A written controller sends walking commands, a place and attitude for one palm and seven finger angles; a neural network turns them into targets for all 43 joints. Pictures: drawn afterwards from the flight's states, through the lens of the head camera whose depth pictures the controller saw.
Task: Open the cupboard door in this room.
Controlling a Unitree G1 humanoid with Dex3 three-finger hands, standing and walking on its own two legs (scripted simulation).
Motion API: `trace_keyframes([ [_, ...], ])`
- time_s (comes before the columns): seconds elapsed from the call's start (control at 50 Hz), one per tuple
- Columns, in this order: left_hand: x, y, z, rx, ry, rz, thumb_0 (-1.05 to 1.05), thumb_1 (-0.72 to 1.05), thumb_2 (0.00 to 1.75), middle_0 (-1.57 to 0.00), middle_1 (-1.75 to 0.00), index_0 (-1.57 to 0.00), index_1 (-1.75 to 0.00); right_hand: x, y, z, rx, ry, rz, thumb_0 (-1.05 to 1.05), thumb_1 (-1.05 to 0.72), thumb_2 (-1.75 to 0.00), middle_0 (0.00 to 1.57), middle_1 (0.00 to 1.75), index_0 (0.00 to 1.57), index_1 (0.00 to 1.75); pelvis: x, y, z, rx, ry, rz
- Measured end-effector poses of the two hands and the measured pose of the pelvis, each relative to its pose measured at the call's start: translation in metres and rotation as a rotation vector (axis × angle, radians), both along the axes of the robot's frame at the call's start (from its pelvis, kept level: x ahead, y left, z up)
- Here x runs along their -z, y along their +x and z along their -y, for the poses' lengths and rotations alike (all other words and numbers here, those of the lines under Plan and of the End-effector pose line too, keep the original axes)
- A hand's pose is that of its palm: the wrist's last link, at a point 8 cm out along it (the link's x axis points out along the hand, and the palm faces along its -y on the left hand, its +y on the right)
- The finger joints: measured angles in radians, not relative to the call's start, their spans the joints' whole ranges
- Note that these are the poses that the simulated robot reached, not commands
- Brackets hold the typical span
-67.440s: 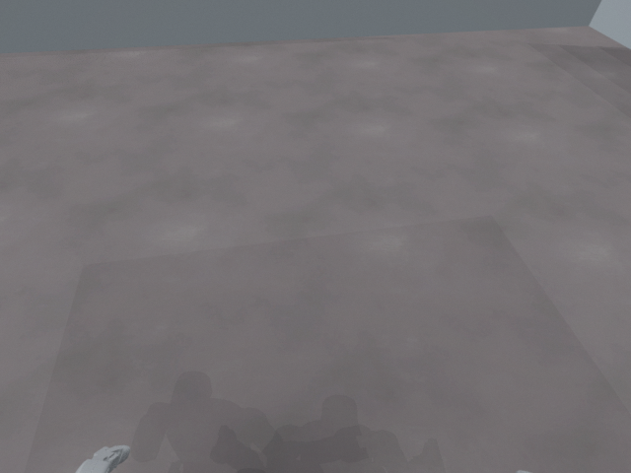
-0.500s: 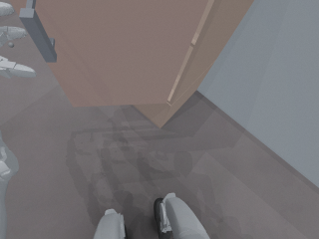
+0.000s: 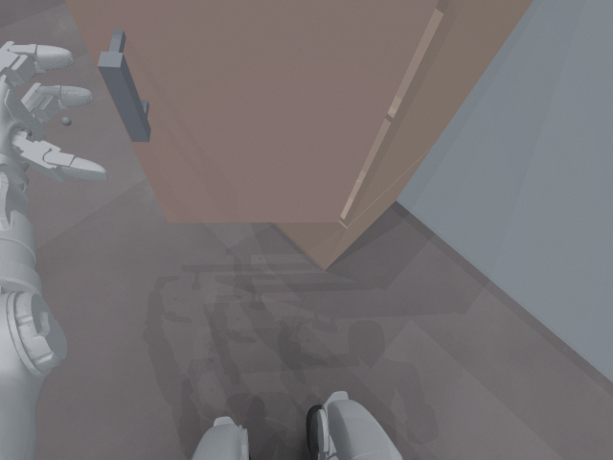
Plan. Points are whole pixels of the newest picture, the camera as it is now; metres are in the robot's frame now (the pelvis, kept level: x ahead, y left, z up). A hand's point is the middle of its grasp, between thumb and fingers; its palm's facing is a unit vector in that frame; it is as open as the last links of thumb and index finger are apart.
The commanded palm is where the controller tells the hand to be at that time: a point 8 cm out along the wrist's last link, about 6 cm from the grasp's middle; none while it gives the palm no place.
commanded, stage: slide the fingers in behind the handle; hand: left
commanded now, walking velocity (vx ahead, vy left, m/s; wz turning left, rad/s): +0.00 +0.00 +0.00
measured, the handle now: (130, 89) +0.56 +0.18 +0.08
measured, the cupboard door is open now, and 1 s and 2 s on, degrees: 48 47 47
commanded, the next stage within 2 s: close the thumb around the handle in 1.60 s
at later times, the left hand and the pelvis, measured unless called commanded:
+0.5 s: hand (105, 117) +0.51 +0.20 +0.08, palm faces -0.03 -1.00 +0.00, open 14.0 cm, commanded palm +0.50 +0.25 +0.08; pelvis -0.01 -0.01 +0.00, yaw +0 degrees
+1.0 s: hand (132, 120) +0.52 +0.18 +0.07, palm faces -0.04 -1.00 +0.01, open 14.0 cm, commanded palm +0.49 +0.22 +0.08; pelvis +0.00 -0.01 +0.00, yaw +0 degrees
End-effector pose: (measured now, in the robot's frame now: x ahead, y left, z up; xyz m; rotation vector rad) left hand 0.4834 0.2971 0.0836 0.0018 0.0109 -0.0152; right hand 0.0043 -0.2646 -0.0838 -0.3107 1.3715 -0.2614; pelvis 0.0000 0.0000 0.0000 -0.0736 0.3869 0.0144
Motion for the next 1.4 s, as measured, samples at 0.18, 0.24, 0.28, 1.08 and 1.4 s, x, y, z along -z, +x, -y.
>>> trace_keyframes([
  [0.18,0.000,0.001,0.011,0.030,0.005,-0.036,-0.01,-0.50,0.30,-0.30,-1.20,-0.29,-1.20,0.004,-0.007,0.004,-0.017,0.004,-0.017,0.00,-0.91,-0.90,0.20,0.30,0.21,0.30,0.001,-0.006,0.004,-0.014,0.004,-0.002],
  [0.24,0.002,0.005,0.020,0.032,-0.015,-0.032,-0.01,-0.50,0.30,-0.30,-1.20,-0.29,-1.20,0.006,-0.012,0.005,-0.012,0.004,-0.024,0.00,-0.91,-0.90,0.20,0.30,0.21,0.30,0.003,-0.008,0.006,-0.013,0.006,-0.006],
  [0.28,0.005,0.008,0.025,0.032,-0.017,-0.037,-0.01,-0.50,0.30,-0.30,-1.20,-0.29,-1.20,0.006,-0.016,0.005,-0.004,0.003,-0.025,0.00,-0.91,-0.90,0.20,0.30,0.21,0.30,0.004,-0.010,0.007,-0.010,0.007,-0.010],
  [1.08,0.008,0.011,0.070,0.026,-0.006,-0.018,-0.01,-0.50,0.30,-0.30,-1.20,-0.30,-1.20,0.008,-0.009,-0.001,0.017,0.052,0.006,0.00,-0.91,-0.90,0.20,0.30,0.20,0.30,-0.001,0.001,0.007,0.003,0.018,-0.001],
  [1.4,0.006,0.007,0.084,-0.004,0.010,-0.023,-0.01,-0.50,0.30,-0.29,-1.20,-0.29,-1.20,0.016,-0.012,-0.001,0.001,0.076,0.008,0.00,-0.91,-0.90,0.20,0.30,0.20,0.30,0.001,-0.006,0.010,-0.008,0.029,0.010],
])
